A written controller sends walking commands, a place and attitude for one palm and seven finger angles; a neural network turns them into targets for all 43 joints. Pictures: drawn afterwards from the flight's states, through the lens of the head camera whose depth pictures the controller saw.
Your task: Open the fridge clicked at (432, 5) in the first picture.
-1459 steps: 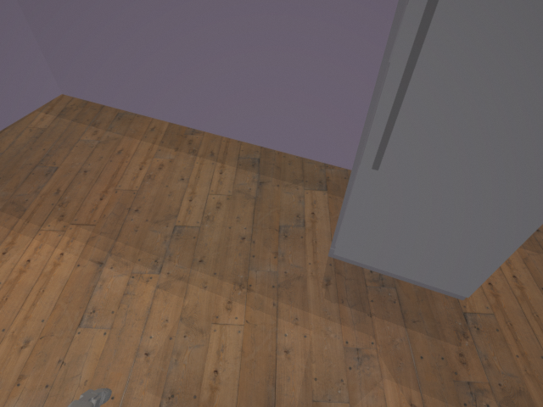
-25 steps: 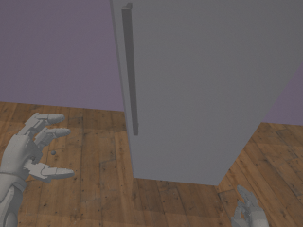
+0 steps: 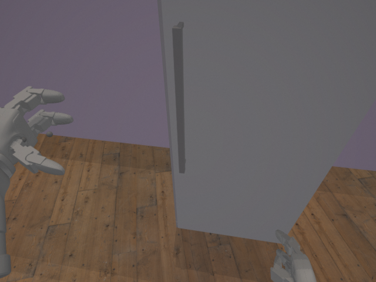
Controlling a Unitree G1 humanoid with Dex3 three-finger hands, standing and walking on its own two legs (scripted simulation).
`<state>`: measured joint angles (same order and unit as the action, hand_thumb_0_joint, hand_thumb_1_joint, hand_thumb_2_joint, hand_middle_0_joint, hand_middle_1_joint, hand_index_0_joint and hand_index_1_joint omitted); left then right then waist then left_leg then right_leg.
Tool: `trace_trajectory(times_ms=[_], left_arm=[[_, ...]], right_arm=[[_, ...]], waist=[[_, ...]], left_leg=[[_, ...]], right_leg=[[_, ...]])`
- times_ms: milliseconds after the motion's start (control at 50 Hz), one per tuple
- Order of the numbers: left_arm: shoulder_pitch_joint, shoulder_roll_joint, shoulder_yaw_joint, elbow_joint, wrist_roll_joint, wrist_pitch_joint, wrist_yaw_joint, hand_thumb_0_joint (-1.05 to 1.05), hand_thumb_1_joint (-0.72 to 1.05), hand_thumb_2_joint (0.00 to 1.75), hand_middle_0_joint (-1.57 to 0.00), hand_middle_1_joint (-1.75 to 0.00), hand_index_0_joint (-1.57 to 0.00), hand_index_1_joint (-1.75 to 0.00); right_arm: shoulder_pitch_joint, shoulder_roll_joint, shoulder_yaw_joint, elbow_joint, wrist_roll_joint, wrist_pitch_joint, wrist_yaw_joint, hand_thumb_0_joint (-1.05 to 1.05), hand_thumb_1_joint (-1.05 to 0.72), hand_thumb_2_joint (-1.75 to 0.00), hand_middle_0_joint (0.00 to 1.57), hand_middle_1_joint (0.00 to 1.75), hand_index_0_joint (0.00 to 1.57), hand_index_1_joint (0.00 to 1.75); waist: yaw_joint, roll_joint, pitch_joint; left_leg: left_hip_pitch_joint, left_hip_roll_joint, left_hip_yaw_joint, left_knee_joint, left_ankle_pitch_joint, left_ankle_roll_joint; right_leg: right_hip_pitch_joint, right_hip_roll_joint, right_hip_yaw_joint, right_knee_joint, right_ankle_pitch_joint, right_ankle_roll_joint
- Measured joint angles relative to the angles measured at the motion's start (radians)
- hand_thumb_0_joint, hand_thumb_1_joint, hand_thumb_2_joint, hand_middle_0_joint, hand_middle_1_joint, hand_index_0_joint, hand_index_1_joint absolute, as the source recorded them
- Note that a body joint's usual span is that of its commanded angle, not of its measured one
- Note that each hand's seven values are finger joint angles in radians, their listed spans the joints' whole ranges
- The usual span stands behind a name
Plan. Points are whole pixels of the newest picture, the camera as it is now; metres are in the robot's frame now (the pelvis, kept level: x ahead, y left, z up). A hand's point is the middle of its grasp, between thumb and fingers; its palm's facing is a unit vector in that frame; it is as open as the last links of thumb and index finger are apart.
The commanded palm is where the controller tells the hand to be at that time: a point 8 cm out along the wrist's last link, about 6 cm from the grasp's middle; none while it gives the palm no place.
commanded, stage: raise the hand to about handle height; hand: left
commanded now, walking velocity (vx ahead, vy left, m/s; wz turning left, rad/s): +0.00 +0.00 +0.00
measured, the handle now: (181, 113) +0.54 +0.09 +0.09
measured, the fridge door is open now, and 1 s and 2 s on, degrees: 0 0 0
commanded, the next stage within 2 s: move the hooked fingers beside the handle in 0.46 s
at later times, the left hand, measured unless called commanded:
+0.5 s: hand (78, 139) +0.29 +0.25 +0.20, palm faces +0.03 -0.99 -0.10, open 14.0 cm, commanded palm +0.26 +0.29 +0.21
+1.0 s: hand (107, 118) +0.35 +0.21 +0.20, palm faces -0.02 -1.00 -0.05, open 14.0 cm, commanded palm +0.32 +0.27 +0.20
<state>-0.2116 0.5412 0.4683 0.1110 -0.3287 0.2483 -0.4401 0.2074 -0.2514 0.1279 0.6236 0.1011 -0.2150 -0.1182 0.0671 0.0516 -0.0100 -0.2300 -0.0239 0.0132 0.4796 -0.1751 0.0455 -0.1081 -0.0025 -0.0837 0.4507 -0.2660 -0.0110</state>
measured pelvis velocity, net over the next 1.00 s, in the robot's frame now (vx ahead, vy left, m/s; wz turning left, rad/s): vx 0.02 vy -0.02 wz -0.03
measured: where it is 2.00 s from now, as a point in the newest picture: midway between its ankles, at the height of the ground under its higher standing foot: outside the picture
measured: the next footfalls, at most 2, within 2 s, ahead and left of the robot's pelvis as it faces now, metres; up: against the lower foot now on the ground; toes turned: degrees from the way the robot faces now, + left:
none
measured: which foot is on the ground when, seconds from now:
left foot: down 0.00-1.00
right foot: down 0.00-1.00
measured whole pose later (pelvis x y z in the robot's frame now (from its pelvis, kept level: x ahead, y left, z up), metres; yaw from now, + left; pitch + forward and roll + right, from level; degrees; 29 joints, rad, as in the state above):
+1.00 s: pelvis +0.02 -0.02 +0.00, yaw -2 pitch -2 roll +0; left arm -0.30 0.45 0.40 0.20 -0.31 0.22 -0.40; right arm 0.20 -0.26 0.09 0.62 0.11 -0.18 -0.10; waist 0.03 0.05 -0.03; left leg -0.24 0.00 0.03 0.49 -0.22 0.02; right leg -0.14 0.02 -0.06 0.47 -0.30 -0.04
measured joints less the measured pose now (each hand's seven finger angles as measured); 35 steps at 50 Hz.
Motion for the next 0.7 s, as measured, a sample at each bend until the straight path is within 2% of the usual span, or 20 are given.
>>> trace_trajectory(times_ms=[80,180,280,360,460,620,700], left_arm=[[-0.002,0.016,-0.015,0.047,0.004,0.047,-0.025,-0.01,-0.50,0.30,-0.30,-1.20,-0.30,-1.20],[0.075,-0.029,-0.020,-0.027,-0.008,0.019,-0.029,-0.01,-0.50,0.30,-0.30,-1.20,-0.30,-1.20],[0.093,-0.049,0.010,-0.074,-0.015,-0.030,0.004,-0.01,-0.50,0.30,-0.31,-1.20,-0.30,-1.20],[0.055,-0.034,0.022,-0.024,-0.006,-0.013,0.016,-0.01,-0.50,0.30,-0.31,-1.20,-0.30,-1.20],[0.048,-0.026,-0.008,0.012,-0.001,0.019,-0.007,-0.01,-0.50,0.30,-0.31,-1.20,-0.30,-1.20],[0.075,-0.047,0.012,-0.018,-0.026,-0.025,-0.023,-0.01,-0.50,0.30,-0.31,-1.20,-0.30,-1.20],[0.032,-0.040,0.012,0.029,-0.015,-0.017,-0.010,-0.01,-0.50,0.30,-0.31,-1.20,-0.30,-1.20]], right_arm=[[0.004,-0.022,-0.012,-0.008,0.009,0.009,0.009,0.01,-0.90,-0.90,0.21,0.30,0.21,0.30],[0.008,-0.032,-0.027,-0.015,0.002,0.008,0.016,0.01,-0.90,-0.90,0.20,0.30,0.20,0.30],[0.014,-0.023,-0.033,-0.011,-0.005,-0.005,0.013,0.01,-0.90,-0.90,0.20,0.30,0.20,0.30],[0.009,-0.025,-0.036,-0.008,0.001,-0.007,0.011,0.01,-0.90,-0.90,0.20,0.30,0.20,0.30],[-0.005,-0.033,-0.037,-0.011,0.007,0.000,0.011,0.01,-0.90,-0.90,0.20,0.30,0.20,0.30],[-0.013,-0.021,-0.038,-0.010,0.002,0.007,0.016,0.01,-0.90,-0.90,0.20,0.30,0.20,0.30],[-0.010,-0.024,-0.041,-0.010,0.008,0.010,0.014,0.01,-0.90,-0.90,0.20,0.30,0.20,0.30]], waist=[[-0.014,0.012,-0.004],[-0.025,0.009,0.001],[-0.020,-0.003,-0.005],[-0.013,0.005,-0.009],[-0.012,0.022,-0.011],[-0.012,0.010,-0.022],[-0.009,0.008,-0.023]], left_leg=[[-0.013,0.002,0.001,-0.001,0.004,-0.002],[-0.012,0.011,0.008,0.005,-0.004,-0.008],[0.006,0.021,0.007,0.005,-0.015,-0.018],[0.008,0.025,-0.001,0.006,-0.018,-0.025],[-0.005,0.026,-0.006,0.011,-0.021,-0.028],[-0.001,0.035,0.000,0.023,-0.040,-0.037],[-0.004,0.035,-0.004,0.030,-0.046,-0.039]], right_leg=[[-0.018,0.001,0.001,0.006,0.000,-0.002],[-0.020,0.010,0.010,0.012,-0.005,-0.009],[0.000,0.020,0.011,0.004,-0.011,-0.018],[0.006,0.025,0.004,0.002,-0.015,-0.024],[-0.006,0.026,-0.001,0.009,-0.021,-0.027],[-0.006,0.034,0.007,0.020,-0.037,-0.034],[-0.005,0.035,0.003,0.023,-0.043,-0.035]])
